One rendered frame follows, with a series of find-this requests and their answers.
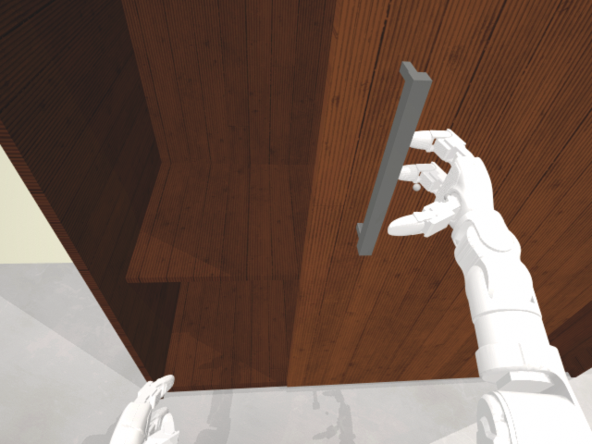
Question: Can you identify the wardrobe door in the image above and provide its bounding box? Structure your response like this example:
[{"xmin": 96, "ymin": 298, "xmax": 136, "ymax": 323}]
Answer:
[
  {"xmin": 287, "ymin": 0, "xmax": 592, "ymax": 387},
  {"xmin": 548, "ymin": 301, "xmax": 592, "ymax": 360}
]

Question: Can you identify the right robot upper arm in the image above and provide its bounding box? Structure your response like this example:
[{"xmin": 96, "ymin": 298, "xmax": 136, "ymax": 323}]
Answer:
[{"xmin": 476, "ymin": 390, "xmax": 592, "ymax": 444}]

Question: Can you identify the robot right forearm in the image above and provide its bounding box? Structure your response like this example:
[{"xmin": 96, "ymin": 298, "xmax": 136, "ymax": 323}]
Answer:
[{"xmin": 451, "ymin": 208, "xmax": 592, "ymax": 440}]

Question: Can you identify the robot left hand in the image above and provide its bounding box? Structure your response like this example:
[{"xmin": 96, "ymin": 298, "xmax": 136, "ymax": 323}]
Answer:
[{"xmin": 109, "ymin": 375, "xmax": 179, "ymax": 444}]

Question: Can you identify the robot right hand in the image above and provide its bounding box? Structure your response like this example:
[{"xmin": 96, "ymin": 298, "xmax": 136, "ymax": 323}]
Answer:
[{"xmin": 388, "ymin": 129, "xmax": 494, "ymax": 237}]

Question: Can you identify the handle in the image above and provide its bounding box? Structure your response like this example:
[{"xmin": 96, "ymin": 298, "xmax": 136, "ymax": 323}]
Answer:
[{"xmin": 356, "ymin": 61, "xmax": 432, "ymax": 255}]

